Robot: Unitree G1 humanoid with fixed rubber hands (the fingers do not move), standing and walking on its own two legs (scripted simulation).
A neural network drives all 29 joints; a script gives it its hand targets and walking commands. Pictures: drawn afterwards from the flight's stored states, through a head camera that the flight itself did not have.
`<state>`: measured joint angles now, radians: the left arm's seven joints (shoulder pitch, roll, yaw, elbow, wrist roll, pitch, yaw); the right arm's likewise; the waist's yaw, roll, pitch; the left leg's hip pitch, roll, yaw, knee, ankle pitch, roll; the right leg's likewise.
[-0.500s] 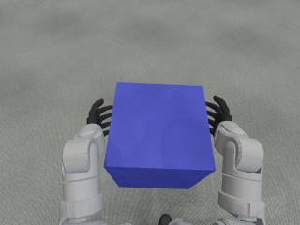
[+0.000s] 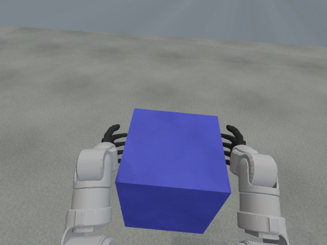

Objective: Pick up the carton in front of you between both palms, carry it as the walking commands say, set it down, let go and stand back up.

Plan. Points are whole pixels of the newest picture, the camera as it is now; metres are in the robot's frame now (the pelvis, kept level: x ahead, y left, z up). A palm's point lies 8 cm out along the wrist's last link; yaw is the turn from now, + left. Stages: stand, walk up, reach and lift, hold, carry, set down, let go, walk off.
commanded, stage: carry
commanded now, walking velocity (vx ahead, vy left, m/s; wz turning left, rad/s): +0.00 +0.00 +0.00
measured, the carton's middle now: (169, 173) +0.32 +0.00 +0.04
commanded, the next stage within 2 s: none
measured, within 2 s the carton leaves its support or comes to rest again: neither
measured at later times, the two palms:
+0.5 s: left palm (104, 155) +0.31 +0.16 +0.12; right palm (234, 157) +0.31 -0.14 +0.12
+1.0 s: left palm (117, 143) +0.35 +0.14 +0.11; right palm (237, 146) +0.35 -0.16 +0.11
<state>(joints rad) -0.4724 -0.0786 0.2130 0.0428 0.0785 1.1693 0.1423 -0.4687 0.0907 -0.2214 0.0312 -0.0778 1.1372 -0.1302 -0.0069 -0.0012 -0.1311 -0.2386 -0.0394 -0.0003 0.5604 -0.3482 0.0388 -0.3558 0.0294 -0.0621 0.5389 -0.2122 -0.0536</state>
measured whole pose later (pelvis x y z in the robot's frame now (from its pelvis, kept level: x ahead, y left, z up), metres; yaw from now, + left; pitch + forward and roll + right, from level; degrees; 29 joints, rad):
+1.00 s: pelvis +0.03 -0.01 -0.01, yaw +1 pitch +4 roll -1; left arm -0.49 -0.09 0.22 0.06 0.07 1.16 0.15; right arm -0.47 0.07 -0.21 0.01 -0.06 1.15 -0.14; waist 0.00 0.03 -0.15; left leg -0.34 -0.01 -0.01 0.79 -0.49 0.05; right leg -0.38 0.04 -0.12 0.61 -0.28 -0.08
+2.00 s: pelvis +0.56 +0.00 +0.00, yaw +1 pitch +3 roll -1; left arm -0.09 -0.13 0.05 -0.39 0.07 1.24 0.14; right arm -0.07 0.13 -0.10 -0.42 -0.08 1.22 -0.11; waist 0.02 0.04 -0.10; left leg -0.27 0.04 0.04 1.09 -0.42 0.01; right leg -0.40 -0.02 -0.25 0.49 -0.16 -0.09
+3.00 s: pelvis +1.20 +0.00 +0.00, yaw +1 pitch +3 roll +0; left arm -0.08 -0.13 0.06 -0.42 0.07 1.24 0.14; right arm -0.08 0.13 -0.09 -0.46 -0.08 1.23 -0.11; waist 0.01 0.04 -0.06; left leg -0.21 0.09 0.07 1.01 -0.48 -0.04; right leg -0.44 -0.05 -0.24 0.53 -0.14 -0.08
